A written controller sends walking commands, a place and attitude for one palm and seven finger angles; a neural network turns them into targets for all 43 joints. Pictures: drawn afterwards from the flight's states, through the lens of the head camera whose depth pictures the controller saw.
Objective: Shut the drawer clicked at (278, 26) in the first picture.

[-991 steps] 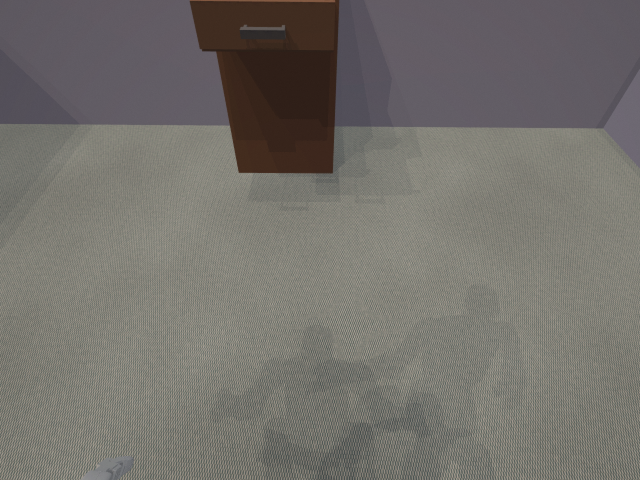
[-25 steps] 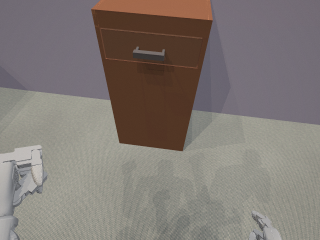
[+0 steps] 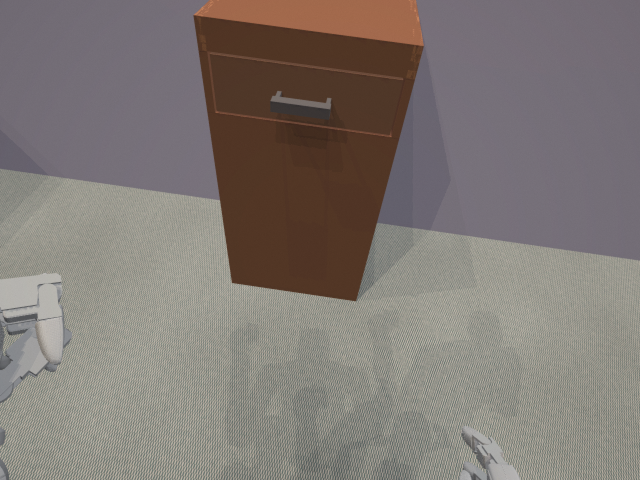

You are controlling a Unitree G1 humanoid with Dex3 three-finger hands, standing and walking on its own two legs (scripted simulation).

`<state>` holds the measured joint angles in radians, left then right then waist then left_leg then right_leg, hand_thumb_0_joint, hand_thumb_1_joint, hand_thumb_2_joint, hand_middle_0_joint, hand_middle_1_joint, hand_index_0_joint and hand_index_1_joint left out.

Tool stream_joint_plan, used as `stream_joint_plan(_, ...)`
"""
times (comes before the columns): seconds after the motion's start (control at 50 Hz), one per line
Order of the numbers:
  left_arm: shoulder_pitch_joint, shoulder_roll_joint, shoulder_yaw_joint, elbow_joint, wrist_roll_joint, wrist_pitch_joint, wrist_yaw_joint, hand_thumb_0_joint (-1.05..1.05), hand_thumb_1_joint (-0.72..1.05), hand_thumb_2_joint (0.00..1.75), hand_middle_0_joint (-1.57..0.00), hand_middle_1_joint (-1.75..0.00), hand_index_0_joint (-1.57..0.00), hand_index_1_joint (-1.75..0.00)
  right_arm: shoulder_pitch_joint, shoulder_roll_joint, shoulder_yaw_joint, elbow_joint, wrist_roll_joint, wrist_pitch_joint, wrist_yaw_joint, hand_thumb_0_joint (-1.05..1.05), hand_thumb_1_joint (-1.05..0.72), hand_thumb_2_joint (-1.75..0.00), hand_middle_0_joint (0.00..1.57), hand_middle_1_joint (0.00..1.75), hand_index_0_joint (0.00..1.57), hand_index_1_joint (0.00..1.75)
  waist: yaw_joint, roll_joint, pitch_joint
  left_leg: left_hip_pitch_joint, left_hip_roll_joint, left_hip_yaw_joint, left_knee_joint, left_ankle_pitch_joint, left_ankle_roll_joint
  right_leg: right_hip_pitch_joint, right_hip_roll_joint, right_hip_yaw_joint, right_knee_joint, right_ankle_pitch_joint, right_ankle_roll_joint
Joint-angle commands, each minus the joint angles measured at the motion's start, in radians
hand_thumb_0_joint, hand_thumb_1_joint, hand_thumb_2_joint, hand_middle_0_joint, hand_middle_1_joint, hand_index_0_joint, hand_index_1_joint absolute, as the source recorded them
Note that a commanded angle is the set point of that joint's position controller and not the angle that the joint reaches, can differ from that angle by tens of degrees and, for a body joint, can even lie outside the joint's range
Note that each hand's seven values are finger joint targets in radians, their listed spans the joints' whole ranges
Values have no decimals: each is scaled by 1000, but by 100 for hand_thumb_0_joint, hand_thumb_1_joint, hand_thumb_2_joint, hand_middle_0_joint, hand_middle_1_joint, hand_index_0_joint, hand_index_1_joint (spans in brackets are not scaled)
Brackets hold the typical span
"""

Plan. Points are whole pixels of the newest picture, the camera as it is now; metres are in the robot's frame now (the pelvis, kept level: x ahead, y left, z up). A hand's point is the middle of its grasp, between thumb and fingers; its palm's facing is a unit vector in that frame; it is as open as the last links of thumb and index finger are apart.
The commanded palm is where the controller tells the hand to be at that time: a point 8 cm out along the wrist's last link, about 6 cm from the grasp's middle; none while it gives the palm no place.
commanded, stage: let the arm hang, fingers relaxed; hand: left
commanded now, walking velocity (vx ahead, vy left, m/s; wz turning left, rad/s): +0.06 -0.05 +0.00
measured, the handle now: (302, 103) +0.88 +0.08 +0.03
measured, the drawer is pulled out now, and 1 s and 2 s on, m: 0.00 0.00 0.00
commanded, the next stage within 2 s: look to check the result in 1.20 s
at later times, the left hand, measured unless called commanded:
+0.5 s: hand out of the picture +0.07 +0.19 -0.17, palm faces +0.08 -0.97 -0.23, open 3.7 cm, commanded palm none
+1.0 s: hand out of the picture +0.00 +0.15 -0.17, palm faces +0.06 -0.99 -0.15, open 7.3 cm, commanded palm none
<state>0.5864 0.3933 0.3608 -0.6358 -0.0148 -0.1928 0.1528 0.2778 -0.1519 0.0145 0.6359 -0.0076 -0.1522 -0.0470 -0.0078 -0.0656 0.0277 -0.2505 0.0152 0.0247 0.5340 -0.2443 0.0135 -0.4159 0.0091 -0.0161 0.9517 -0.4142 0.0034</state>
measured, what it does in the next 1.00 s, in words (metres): steps on the spot: right foot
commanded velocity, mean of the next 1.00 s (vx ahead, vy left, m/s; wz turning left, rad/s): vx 0.00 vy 0.00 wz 0.00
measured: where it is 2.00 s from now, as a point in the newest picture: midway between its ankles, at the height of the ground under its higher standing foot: outside the picture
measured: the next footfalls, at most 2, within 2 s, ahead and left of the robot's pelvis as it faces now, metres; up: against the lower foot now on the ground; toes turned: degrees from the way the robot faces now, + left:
right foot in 0.12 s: +0.05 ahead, -0.13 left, +0.00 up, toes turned -4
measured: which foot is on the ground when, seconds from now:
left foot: down 0.00-1.00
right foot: up 0.00-0.10, down 0.12-1.00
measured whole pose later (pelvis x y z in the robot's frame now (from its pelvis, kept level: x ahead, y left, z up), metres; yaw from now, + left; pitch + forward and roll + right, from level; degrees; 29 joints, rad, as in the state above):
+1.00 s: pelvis +0.01 -0.01 +0.01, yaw +0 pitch -2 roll +0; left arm 0.29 0.10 0.02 1.15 0.01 0.01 0.02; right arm 0.31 -0.10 -0.01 1.14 -0.01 0.01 -0.03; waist -0.01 0.02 0.05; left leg -0.19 0.05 0.05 0.45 -0.22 -0.02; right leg -0.16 -0.03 -0.07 0.45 -0.25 0.00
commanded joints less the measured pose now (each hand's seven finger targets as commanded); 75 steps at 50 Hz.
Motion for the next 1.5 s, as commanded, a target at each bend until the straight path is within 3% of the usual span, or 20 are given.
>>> stream_joint_plan(0.0,60,137,136,-144,-8,-74,35,0,90,90,-140,-160,-140,-160,-107,-154,-48,-141,4,-62,-9,0,-90,-90,20,30,20,30,8,287,11,-139,205,-169,-284,-159,111,153,-7,-55,-253,4,9)
stream_joint_plan(0.04,25,121,125,-65,-9,-68,29,0,90,90,-140,-160,-140,-160,-114,-166,-55,-146,8,-39,-15,0,-90,-90,20,30,20,30,6,220,11,-214,174,-113,-219,-251,79,293,17,-96,-417,42,7)
stream_joint_plan(0.06,46,105,113,-11,-9,-66,25,0,90,90,-140,-160,-140,-160,-111,-161,-55,-149,11,-31,-19,0,-90,-90,20,30,20,30,0,155,15,-213,127,-73,-152,-253,58,310,5,-62,-516,48,-2)
stream_joint_plan(0.08,-19,-47,-241,694,74,117,-121,0,90,90,-140,-160,-140,-160,-136,-253,-106,39,9,-9,52,0,-90,-90,20,30,20,30,-4,-22,-65,-252,46,-4,211,-60,-2,258,-241,128,-455,560,-64)
stream_joint_plan(0.1,-58,-29,-247,702,75,183,-139,0,90,90,-136,-156,-136,-156,-76,-136,-94,1,16,44,57,0,-90,-90,20,30,20,30,-24,-133,-140,-220,44,-6,233,-246,-31,207,-337,217,-463,715,-121)
stream_joint_plan(0.12,-86,-18,-241,717,70,186,-151,0,90,90,-132,-151,-132,-151,-51,-139,-77,-6,10,62,54,0,-90,-90,20,30,20,30,-37,-129,-140,-179,34,3,235,-261,-32,163,-336,184,-448,702,-134)
stream_joint_plan(0.14,-169,-22,-245,755,54,183,-160,0,90,90,-128,-147,-128,-147,-23,-128,-64,24,12,87,58,0,-90,-90,20,30,20,30,-52,-178,-108,-104,22,17,209,-203,-31,49,-305,134,-467,422,-124)
stream_joint_plan(0.16,-204,-55,-256,795,51,188,-151,0,90,90,-124,-143,-124,-143,-11,-146,-72,26,-7,110,57,0,-90,-90,20,30,20,30,-41,-269,-84,-122,24,2,227,-91,-20,56,-236,98,-459,355,-104)
stream_joint_plan(0.22,-228,-39,-266,984,55,182,-145,0,90,90,-112,-130,-112,-130,-62,-171,-73,32,-26,125,60,0,-90,-90,20,30,20,30,-1,-334,-75,-165,1,2,183,-12,7,234,-210,51,-392,798,-89)
stream_joint_plan(0.26,-254,-20,-276,1104,52,191,-140,0,90,90,-104,-121,-104,-121,-56,-177,-72,66,-26,134,52,0,-90,-90,20,30,20,30,-3,-224,-72,-85,18,-11,108,144,11,226,-193,33,-372,788,-56)
stream_joint_plan(0.3,-263,-45,-287,1205,38,196,-141,0,90,90,-96,-112,-96,-112,-15,-185,-65,132,-25,129,43,0,-90,-90,20,30,20,30,-6,127,-78,42,83,-68,30,440,27,149,-133,-6,-326,520,-19)
stream_joint_plan(0.32,-282,-63,-296,1253,32,196,-140,0,90,90,-92,-108,-92,-108,-14,-189,-60,157,-23,130,39,0,-90,-90,20,30,20,30,-6,284,-67,36,119,-112,-24,487,54,149,-94,-32,-326,345,-4)
stream_joint_plan(0.34,-285,-74,-300,1306,27,196,-139,0,90,90,-88,-104,-88,-104,-25,-189,-54,180,-22,132,32,0,-90,-90,20,30,20,30,3,350,-58,15,136,-135,-67,487,71,180,-70,-42,-341,237,-2)
stream_joint_plan(0.38,-248,-110,-289,1381,28,196,-136,0,90,90,-80,-95,-80,-95,-38,-168,-59,199,-21,141,20,0,-90,-90,20,30,20,30,20,341,-62,-23,127,-114,-101,301,57,241,-64,-30,-433,165,-13)
stream_joint_plan(0.42,-262,-95,-295,1443,30,194,-136,0,90,90,-72,-86,-72,-86,-34,-145,-56,223,-19,146,19,0,-90,-90,20,30,20,30,18,298,-57,-25,88,-78,-73,198,31,258,-89,3,-483,256,-33)
stream_joint_plan(0.48,-288,-90,-304,1514,28,186,-136,0,90,90,-60,-73,-60,-73,23,-130,-57,272,-12,154,15,0,-90,-90,20,30,20,30,-4,97,-58,29,79,-43,-52,160,10,243,-125,21,-541,327,-49)
stream_joint_plan(0.64,-274,-114,-324,1659,23,189,-130,0,90,90,-28,-39,-28,-39,59,-113,-47,382,-6,156,10,0,-90,-90,20,30,20,30,-1,33,16,72,91,-44,-128,174,12,206,-113,5,-585,278,-36)
stream_joint_plan(0.8,-248,-154,-330,1740,22,189,-121,0,90,90,-20,-30,-20,-30,91,-65,-41,463,-9,160,8,0,-90,-90,20,30,20,30,-3,40,81,60,81,-37,-161,84,11,165,-108,18,-627,146,-37)
stream_joint_plan(1.0,-219,-196,-324,1775,23,187,-116,0,90,90,-20,-30,-20,-30,119,-26,-41,494,-8,151,-1,0,-90,-90,20,30,20,30,3,93,83,35,83,-36,-175,79,11,183,-101,13,-612,173,-36)
stream_joint_plan(1.48,-201,-211,-322,1782,24,180,-113,0,90,90,-20,-30,-20,-30,138,-12,-49,501,-7,150,-3,0,-90,-90,20,30,20,30,-3,81,77,48,86,-36,-160,109,10,167,-104,12,-611,190,-36)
